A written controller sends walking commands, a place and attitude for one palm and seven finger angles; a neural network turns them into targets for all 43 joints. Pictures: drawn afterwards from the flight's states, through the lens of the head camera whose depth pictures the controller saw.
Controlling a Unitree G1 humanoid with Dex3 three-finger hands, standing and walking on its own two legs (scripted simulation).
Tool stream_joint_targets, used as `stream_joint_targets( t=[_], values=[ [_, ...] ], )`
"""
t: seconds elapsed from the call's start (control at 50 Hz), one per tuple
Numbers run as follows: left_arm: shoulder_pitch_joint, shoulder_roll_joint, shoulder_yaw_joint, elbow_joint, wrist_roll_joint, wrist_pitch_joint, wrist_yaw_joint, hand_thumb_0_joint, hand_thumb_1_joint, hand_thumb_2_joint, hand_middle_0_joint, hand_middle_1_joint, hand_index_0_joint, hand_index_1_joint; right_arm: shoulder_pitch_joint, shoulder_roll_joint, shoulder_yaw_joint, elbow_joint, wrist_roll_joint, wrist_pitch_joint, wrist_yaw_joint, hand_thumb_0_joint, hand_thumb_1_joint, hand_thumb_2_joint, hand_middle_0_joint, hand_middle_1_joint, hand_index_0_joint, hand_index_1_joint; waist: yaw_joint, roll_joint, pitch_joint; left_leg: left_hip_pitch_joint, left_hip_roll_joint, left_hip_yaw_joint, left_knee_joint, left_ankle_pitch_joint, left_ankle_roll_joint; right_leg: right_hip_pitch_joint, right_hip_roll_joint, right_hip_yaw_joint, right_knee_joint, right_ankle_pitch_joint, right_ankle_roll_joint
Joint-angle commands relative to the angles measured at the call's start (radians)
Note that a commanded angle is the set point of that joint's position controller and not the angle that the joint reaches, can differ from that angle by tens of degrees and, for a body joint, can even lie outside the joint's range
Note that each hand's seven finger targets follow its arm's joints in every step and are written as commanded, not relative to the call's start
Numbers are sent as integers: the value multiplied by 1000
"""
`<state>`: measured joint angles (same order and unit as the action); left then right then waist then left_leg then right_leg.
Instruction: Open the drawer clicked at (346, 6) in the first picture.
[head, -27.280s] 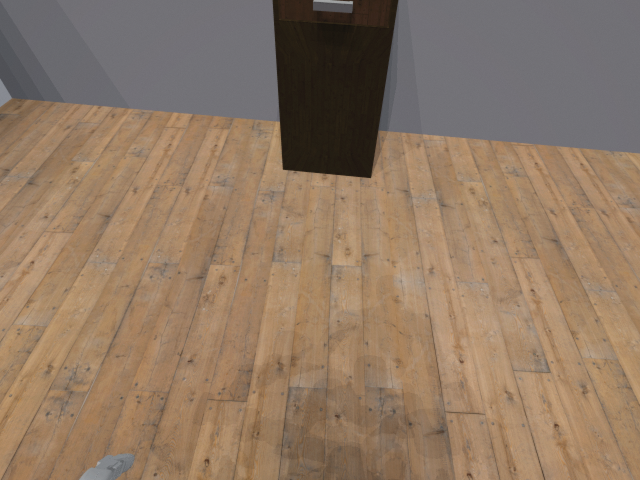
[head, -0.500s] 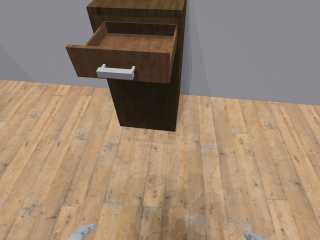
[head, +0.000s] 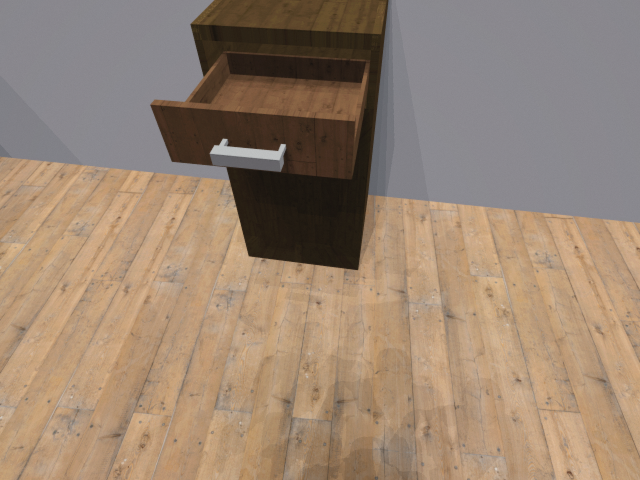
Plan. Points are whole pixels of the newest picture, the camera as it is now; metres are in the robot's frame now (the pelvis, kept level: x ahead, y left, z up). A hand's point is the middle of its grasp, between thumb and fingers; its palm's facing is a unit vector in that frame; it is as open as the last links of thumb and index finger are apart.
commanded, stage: let the arm hang, fingers relaxed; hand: left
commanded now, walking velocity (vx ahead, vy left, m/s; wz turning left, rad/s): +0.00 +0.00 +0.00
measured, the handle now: (250, 151) +0.69 +0.19 +0.01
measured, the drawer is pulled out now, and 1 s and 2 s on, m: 0.30 0.30 0.30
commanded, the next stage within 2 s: look to check the result in 0.34 s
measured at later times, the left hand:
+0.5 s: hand out of the picture +0.09 +0.21 -0.16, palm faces -0.02 -0.96 -0.28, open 7.4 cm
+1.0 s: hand out of the picture +0.12 +0.23 -0.16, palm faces -0.03 -0.95 -0.32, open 7.4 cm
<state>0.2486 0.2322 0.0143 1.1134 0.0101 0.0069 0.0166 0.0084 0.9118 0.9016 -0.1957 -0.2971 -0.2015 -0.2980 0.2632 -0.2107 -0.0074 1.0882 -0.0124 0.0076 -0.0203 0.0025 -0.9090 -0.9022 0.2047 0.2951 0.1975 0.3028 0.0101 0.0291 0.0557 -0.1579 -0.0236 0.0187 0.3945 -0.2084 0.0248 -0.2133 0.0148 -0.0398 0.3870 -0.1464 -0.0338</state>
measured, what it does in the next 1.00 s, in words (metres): stands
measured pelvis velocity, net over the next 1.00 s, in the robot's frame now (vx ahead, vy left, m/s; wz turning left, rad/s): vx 0.03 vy -0.01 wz -0.01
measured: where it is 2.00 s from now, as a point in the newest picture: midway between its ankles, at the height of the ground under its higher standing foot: outside the picture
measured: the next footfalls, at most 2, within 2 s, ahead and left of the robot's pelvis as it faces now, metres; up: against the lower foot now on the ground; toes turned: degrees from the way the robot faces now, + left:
none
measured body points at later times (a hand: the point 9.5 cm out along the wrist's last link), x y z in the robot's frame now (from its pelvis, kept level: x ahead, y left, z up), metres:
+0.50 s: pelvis +0.02 +0.00 +0.00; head +0.05 -0.01 +0.45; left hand +0.10 +0.26 -0.14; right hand +0.05 -0.27 -0.15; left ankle +0.00 +0.10 -0.74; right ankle +0.04 -0.10 -0.74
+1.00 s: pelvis +0.03 -0.01 +0.00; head +0.06 -0.01 +0.45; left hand +0.12 +0.28 -0.13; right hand +0.10 -0.30 -0.14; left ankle +0.00 +0.10 -0.74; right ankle +0.04 -0.10 -0.74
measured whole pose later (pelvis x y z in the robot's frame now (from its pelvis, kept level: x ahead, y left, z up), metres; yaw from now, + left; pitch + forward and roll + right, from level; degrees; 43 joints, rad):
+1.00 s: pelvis +0.03 -0.01 +0.00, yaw -1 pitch -1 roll +0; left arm 0.09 0.31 0.01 1.11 0.01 -0.02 0.00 0.01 0.91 0.90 -0.20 -0.30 -0.20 -0.30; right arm 0.11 -0.32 -0.02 1.11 -0.01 0.00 -0.01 0.00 -0.91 -0.90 0.21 0.30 0.20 0.30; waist 0.00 0.01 0.08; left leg -0.07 -0.01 0.03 0.31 -0.22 0.01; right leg -0.13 0.04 -0.03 0.31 -0.15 -0.04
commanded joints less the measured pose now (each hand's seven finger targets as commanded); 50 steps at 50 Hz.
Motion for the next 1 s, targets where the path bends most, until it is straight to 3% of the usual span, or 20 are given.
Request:
stream_joint_targets(
  t=[0.0,0.06,0.16,0.42,0.8,0.98],
  values=[
    [1,152,28,-43,4,-24,12,0,900,900,-200,-300,-200,-300,31,-133,-23,-23,-2,-18,-7,0,-900,-900,200,300,200,300,-9,-38,7,-58,126,-112,-114,-35,18,32,-105,134,-89,-91,-19],
    [-30,160,30,-44,5,-23,11,0,900,900,-200,-300,-200,-300,16,-141,-23,-14,-5,-17,-5,0,-900,-900,200,300,200,300,-11,-34,34,-70,118,-110,-120,-44,17,28,-112,145,-102,-111,-18],
    [-57,174,33,-51,5,-30,10,0,900,900,-200,-300,-200,-300,-9,-153,-27,-15,-4,-25,-5,0,-900,-900,200,300,200,300,-11,-4,-13,-35,123,-103,-109,38,12,66,-116,146,-89,-11,-19],
    [-112,206,39,-57,2,-40,11,0,900,900,-200,-300,-200,-300,-61,-202,-35,-16,-2,-28,-10,0,-900,-900,200,300,200,300,-20,-21,-69,40,137,-94,-103,151,5,118,-126,140,-80,170,-23],
    [-161,271,44,-59,3,-45,6,0,900,900,-200,-300,-200,-300,-141,-273,-42,-28,1,-24,-3,0,-900,-900,200,300,200,300,-22,-43,-67,85,141,-95,-124,133,4,113,-128,154,-113,153,-19],
    [-187,289,42,-63,2,-44,4,0,900,900,-200,-300,-200,-300,-165,-301,-40,-32,0,-27,-1,0,-900,-900,200,300,200,300,-23,-17,-88,91,147,-95,-131,170,-1,139,-132,151,-108,190,-19]
  ],
)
